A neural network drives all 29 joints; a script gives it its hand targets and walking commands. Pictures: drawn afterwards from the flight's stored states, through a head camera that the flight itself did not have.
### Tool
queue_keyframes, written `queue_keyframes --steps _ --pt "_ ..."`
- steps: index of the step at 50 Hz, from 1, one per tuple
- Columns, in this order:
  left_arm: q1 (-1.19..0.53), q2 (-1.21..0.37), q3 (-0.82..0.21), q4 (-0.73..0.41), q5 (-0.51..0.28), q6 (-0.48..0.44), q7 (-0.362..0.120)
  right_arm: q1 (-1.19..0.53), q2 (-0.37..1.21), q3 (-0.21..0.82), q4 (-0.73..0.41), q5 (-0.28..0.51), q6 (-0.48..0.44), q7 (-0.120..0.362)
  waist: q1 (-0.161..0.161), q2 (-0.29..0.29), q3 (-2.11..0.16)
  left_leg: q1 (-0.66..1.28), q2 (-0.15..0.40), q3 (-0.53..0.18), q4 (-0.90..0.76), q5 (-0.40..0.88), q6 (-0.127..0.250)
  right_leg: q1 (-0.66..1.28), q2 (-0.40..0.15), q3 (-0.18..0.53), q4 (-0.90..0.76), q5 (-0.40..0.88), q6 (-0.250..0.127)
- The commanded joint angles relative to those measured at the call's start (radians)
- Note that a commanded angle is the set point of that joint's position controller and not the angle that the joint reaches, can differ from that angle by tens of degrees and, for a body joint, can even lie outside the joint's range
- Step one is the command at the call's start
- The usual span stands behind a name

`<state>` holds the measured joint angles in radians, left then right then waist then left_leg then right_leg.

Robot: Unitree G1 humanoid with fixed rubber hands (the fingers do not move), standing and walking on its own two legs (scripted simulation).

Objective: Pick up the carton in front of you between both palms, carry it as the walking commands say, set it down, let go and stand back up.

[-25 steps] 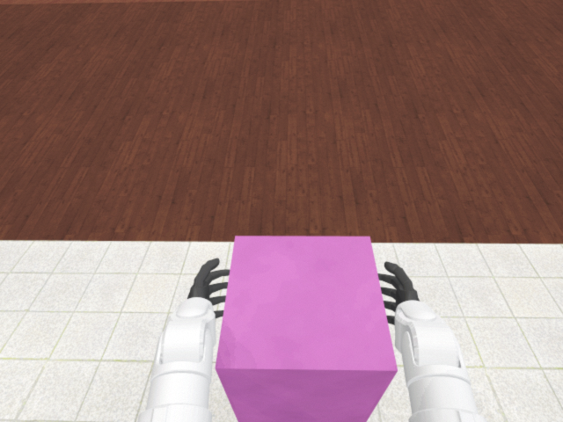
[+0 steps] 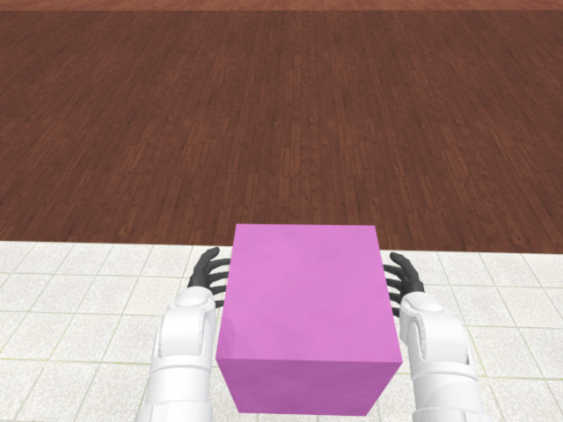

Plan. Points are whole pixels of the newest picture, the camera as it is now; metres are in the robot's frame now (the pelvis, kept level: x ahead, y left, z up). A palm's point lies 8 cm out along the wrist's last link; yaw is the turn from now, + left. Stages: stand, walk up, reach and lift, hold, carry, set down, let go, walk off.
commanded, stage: carry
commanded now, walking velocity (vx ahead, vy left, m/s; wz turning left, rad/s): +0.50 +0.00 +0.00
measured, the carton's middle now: (303, 323) +0.30 -0.01 -0.02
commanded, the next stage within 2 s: none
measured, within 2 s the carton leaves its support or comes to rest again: neither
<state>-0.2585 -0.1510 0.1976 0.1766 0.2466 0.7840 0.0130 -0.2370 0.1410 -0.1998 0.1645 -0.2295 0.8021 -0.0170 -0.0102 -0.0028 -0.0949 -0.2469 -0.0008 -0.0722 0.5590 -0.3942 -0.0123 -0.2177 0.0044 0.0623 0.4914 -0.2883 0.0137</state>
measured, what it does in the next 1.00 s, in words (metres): walks ahead: left foot, then right foot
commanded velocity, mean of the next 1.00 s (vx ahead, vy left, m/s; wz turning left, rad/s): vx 0.50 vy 0.00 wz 0.00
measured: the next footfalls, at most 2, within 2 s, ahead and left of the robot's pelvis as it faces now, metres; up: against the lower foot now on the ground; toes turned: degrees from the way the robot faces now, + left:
left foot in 0.48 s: +0.28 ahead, +0.13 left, +0.00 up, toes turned +10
right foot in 0.88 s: +0.62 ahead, -0.08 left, +0.00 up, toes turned -11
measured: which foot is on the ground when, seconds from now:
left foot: down 0.00-0.26, up 0.28-0.46, down 0.48-0.92, up 0.94-1.00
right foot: down 0.00-0.52, up 0.54-0.86, down 0.88-1.00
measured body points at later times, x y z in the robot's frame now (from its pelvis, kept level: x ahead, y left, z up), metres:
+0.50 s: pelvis +0.20 +0.03 -0.01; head +0.17 +0.04 +0.44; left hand +0.45 +0.19 +0.08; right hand +0.46 -0.11 +0.09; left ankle +0.24 +0.12 -0.74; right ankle +0.08 -0.09 -0.74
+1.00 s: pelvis +0.51 -0.01 -0.01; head +0.51 -0.01 +0.44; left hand +0.76 +0.16 +0.05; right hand +0.77 -0.14 +0.05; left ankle +0.33 +0.11 -0.64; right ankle +0.58 -0.07 -0.74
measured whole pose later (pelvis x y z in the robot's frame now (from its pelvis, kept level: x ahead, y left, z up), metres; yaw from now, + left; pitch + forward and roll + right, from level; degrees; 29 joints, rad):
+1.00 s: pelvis +0.51 -0.01 -0.01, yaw +3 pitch +4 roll -1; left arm -0.03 -0.13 0.05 -0.39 0.08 1.19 0.12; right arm -0.03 0.13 -0.07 -0.41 -0.07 1.22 -0.12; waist 0.02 0.02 -0.09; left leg -0.30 0.09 0.05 1.15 -0.42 0.00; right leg -0.43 -0.03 -0.27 0.55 -0.19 -0.09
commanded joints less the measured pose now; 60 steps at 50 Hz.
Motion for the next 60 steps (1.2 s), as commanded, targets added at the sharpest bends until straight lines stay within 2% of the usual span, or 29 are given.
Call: queue_keyframes --steps 1,3,5,6,7,9,11,12,13,14,15,16,18,22,24,25,26,27,30,32,35,40,44,45,46,47,50,53,60 --pt "-0.529 -0.93 -0.645 -0.148 -0.312 0.015 -0.198 -0.657 0.94 0.691 -0.185 0.353 -0.012 0.22 0.015 -0.152 -0.219 -0.047 -0.027 0.129 -0.001 -0.022 0.0 -0.007 -0.193 0.169 -0.193 -0.389 -0.108" --pt "-0.54 -0.915 -0.682 -0.222 -0.337 0.069 -0.178 -0.655 0.922 0.712 -0.229 0.377 0.038 0.204 0.012 -0.061 -0.21 0.057 0.001 0.082 -0.147 -0.094 0.018 -0.118 -0.126 0.048 -0.099 -0.406 -0.071" --pt "-0.555 -0.891 -0.71 -0.275 -0.367 0.13 -0.159 -0.598 0.884 0.708 -0.25 0.376 0.093 0.179 -0.01 0.267 -0.152 0.186 0.259 -0.327 -0.37 -0.308 0.12 -0.375 -0.008 -0.158 0.266 -0.238 0.011" --pt "-0.562 -0.877 -0.728 -0.297 -0.385 0.16 -0.151 -0.561 0.862 0.708 -0.265 0.371 0.122 0.16 -0.014 0.278 -0.101 0.212 0.328 -0.429 -0.394 -0.209 0.18 -0.462 -0.031 -0.155 0.264 -0.228 0.006" --pt "-0.566 -0.88 -0.756 -0.322 -0.414 0.185 -0.142 -0.552 0.848 0.702 -0.304 0.371 0.147 0.14 -0.015 0.221 -0.102 0.203 0.326 -0.392 -0.37 -0.079 0.199 -0.44 -0.05 -0.144 0.224 -0.234 -0.003" --pt "-0.504 -0.881 -0.785 -0.37 -0.458 0.231 -0.121 -0.511 0.832 0.719 -0.398 0.391 0.198 0.106 -0.011 0.159 -0.181 0.22 0.263 -0.208 -0.296 0.086 0.166 -0.309 -0.014 -0.197 0.082 -0.141 -0.004" --pt "-0.417 -0.879 -0.793 -0.419 -0.479 0.27 -0.101 -0.453 0.833 0.747 -0.472 0.413 0.242 0.086 0.004 0.145 -0.249 0.13 0.179 -0.028 -0.192 0.122 0.112 -0.038 0.021 -0.264 -0.103 0.016 0.001" --pt "-0.379 -0.876 -0.794 -0.45 -0.483 0.29 -0.093 -0.399 0.832 0.757 -0.498 0.421 0.263 0.08 0.005 0.11 -0.283 0.009 0.15 0.034 -0.116 0.072 0.09 0.152 -0.017 -0.227 -0.137 0.04 -0.007" --pt "-0.328 -0.866 -0.791 -0.477 -0.478 0.309 -0.084 -0.37 0.826 0.766 -0.528 0.428 0.285 0.077 0.022 0.001 -0.318 -0.165 0.107 0.115 0.043 0.006 0.058 0.345 -0.14 -0.063 -0.19 -0.044 -0.046" --pt "-0.284 -0.829 -0.778 -0.493 -0.454 0.323 -0.073 -0.375 0.828 0.788 -0.574 0.447 0.309 0.079 0.038 -0.239 -0.289 -0.422 0.046 0.2 0.249 -0.068 0.015 0.464 -0.349 0.251 -0.225 -0.105 -0.146" --pt "-0.261 -0.846 -0.768 -0.496 -0.445 0.341 -0.063 -0.414 0.811 0.804 -0.609 0.468 0.333 0.078 0.047 -0.273 -0.214 -0.569 0.041 0.177 0.293 -0.188 0.022 0.473 -0.44 0.387 -0.243 -0.018 -0.234" --pt "-0.247 -0.851 -0.76 -0.541 -0.446 0.356 -0.056 -0.421 0.82 0.823 -0.632 0.493 0.349 0.08 0.051 -0.199 -0.168 -0.614 0.07 0.141 0.321 -0.218 0.031 0.451 -0.447 0.377 -0.244 0.085 -0.262" --pt "-0.243 -0.882 -0.776 -0.637 -0.471 0.379 -0.05 -0.372 0.859 0.833 -0.671 0.535 0.367 0.087 0.046 -0.101 -0.178 -0.576 0.089 0.147 0.242 -0.165 0.027 0.414 -0.402 0.234 -0.248 0.105 -0.214" --pt "-0.267 -0.863 -0.823 -0.758 -0.524 0.405 -0.05 -0.307 0.861 0.819 -0.741 0.53 0.383 0.068 0.025 -0.144 -0.205 -0.163 0.011 0.273 -0.055 0.11 0.016 0.159 -0.259 -0.092 -0.205 0.074 -0.11" --pt "-0.252 -0.822 -0.83 -0.781 -0.542 0.421 -0.047 -0.259 0.826 0.788 -0.742 0.51 0.395 0.052 0.007 -0.064 -0.256 0.216 -0.008 0.325 -0.119 0.193 0.018 -0.057 -0.193 -0.206 -0.045 -0.007 -0.065" --pt "-0.263 -0.789 -0.825 -0.794 -0.547 0.432 -0.046 -0.236 0.803 0.769 -0.74 0.499 0.403 0.043 -0.012 0.038 -0.274 0.38 0.106 0.161 -0.172 0.097 0.052 -0.205 -0.15 -0.282 0.154 0.003 -0.026" --pt "-0.297 -0.757 -0.82 -0.817 -0.558 0.452 -0.046 -0.223 0.771 0.745 -0.72 0.474 0.409 0.032 -0.026 0.297 -0.263 0.453 0.347 -0.304 -0.31 -0.013 0.164 -0.415 -0.046 -0.286 0.43 -0.121 0.019" --pt "-0.317 -0.736 -0.826 -0.808 -0.571 0.467 -0.047 -0.23 0.753 0.733 -0.717 0.461 0.417 0.022 -0.031 0.301 -0.218 0.486 0.436 -0.447 -0.328 0.103 0.259 -0.561 -0.044 -0.187 0.568 -0.261 0.001" --pt "-0.276 -0.772 -0.808 -0.736 -0.573 0.476 -0.057 -0.285 0.782 0.757 -0.754 0.481 0.431 0.016 -0.021 0.052 -0.223 0.433 0.407 -0.285 -0.304 0.313 0.233 -0.625 -0.14 -0.099 0.66 -0.186 -0.028" --pt "-0.239 -0.806 -0.792 -0.699 -0.549 0.469 -0.056 -0.313 0.817 0.794 -0.762 0.506 0.434 0.028 -0.015 0.052 -0.212 0.376 0.351 -0.128 -0.34 0.365 0.174 -0.556 -0.131 -0.133 0.514 -0.089 -0.015" --pt "-0.188 -0.842 -0.774 -0.674 -0.495 0.45 -0.051 -0.315 0.835 0.828 -0.759 0.536 0.428 0.057 -0.009 0.087 -0.176 0.342 0.287 0.017 -0.362 0.436 0.147 -0.488 -0.095 -0.187 0.316 0.045 -0.006" --pt "-0.144 -0.845 -0.781 -0.688 -0.456 0.433 -0.047 -0.262 0.829 0.839 -0.732 0.542 0.418 0.086 -0.008 0.171 -0.104 0.271 0.237 0.166 -0.343 0.591 0.108 -0.308 -0.039 -0.293 0.061 0.219 -0.031" --pt "-0.146 -0.834 -0.796 -0.699 -0.474 0.425 -0.057 -0.234 0.809 0.832 -0.728 0.52 0.413 0.089 0.023 0.138 -0.212 0.149 0.172 0.315 0.021 0.77 0.04 0.146 0.039 -0.381 -0.006 0.164 -0.055" --pt "-0.137 -0.83 -0.793 -0.699 -0.476 0.424 -0.06 -0.244 0.796 0.827 -0.73 0.512 0.412 0.089 0.046 0.065 -0.27 0.003 0.148 0.306 0.23 0.553 0.02 0.324 -0.091 -0.208 -0.023 0.047 -0.064" --pt "-0.151 -0.818 -0.792 -0.683 -0.475 0.419 -0.065 -0.248 0.8 0.835 -0.752 0.508 0.416 0.089 0.046 -0.205 -0.345 -0.252 0.033 0.265 0.552 0.247 -0.03 0.475 -0.385 0.333 -0.188 -0.189 -0.212" --pt "-0.138 -0.847 -0.805 -0.676 -0.493 0.415 -0.071 -0.258 0.802 0.837 -0.746 0.508 0.414 0.093 0.039 -0.249 -0.293 -0.405 -0.007 0.154 0.706 -0.062 -0.012 0.468 -0.445 0.497 -0.302 -0.058 -0.263" --pt "-0.188 -0.94 -0.85 -0.71 -0.526 0.384 -0.091 -0.233 0.909 0.843 -0.711 0.502 0.376 0.101 0.03 -0.021 -0.278 -0.422 0.126 0.069 0.706 0.046 0.042 0.312 -0.378 0.222 -0.243 0.2 -0.196" --pt "-0.197 -0.97 -0.881 -0.731 -0.548 0.358 -0.108 -0.192 0.96 0.847 -0.696 0.473 0.336 0.095 0.025 -0.074 -0.271 -0.343 0.127 0.112 0.505 0.12 0.03 0.22 -0.326 0.041 -0.293 0.161 -0.138" --pt "-0.111 -0.863 -0.869 -0.758 -0.541 0.349 -0.117 -0.143 0.893 0.866 -0.763 0.447 0.316 0.068 0.03 -0.135 -0.147 -0.367 0.088 0.236 0.084 0.286 0.011 0.257 -0.256 -0.148 -0.312 0.322 -0.134"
